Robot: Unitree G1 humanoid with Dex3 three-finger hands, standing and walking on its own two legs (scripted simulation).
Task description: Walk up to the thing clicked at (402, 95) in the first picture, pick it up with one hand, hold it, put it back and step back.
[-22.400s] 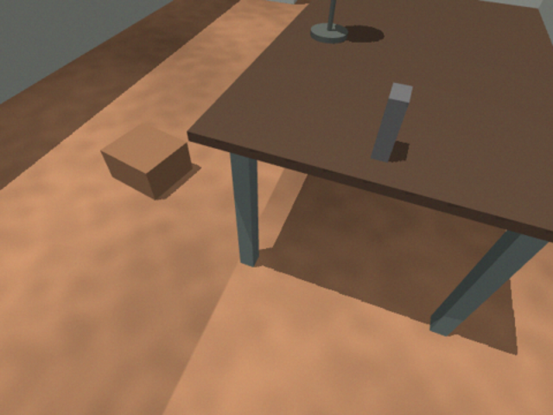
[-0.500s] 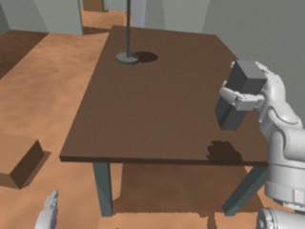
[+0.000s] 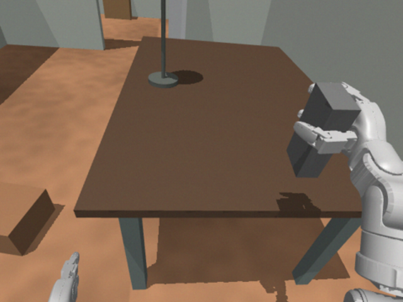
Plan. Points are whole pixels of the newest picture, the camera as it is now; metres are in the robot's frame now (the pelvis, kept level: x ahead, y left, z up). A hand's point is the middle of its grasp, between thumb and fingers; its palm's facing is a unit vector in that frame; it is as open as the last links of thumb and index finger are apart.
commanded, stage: hold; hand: right
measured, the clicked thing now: (316, 133) +0.34 -0.19 +0.24
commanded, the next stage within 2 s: crouch in 1.96 s
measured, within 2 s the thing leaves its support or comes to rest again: neither
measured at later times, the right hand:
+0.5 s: hand (313, 116) +0.33 -0.17 +0.28, palm faces +0.11 +0.99 -0.03, open 10.0 cm
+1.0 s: hand (315, 118) +0.33 -0.17 +0.27, palm faces +0.11 +0.99 -0.02, open 10.1 cm
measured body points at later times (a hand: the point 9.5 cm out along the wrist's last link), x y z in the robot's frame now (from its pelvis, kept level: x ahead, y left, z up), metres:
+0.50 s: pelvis +0.00 +0.00 +0.00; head -0.05 +0.04 +0.45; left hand +0.18 +0.25 -0.07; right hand +0.32 -0.22 +0.28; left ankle +0.01 +0.14 -0.73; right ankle +0.02 -0.14 -0.73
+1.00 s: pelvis +0.00 +0.00 +0.00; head -0.05 +0.04 +0.45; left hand +0.18 +0.24 -0.07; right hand +0.32 -0.23 +0.27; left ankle +0.01 +0.14 -0.73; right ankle +0.02 -0.14 -0.73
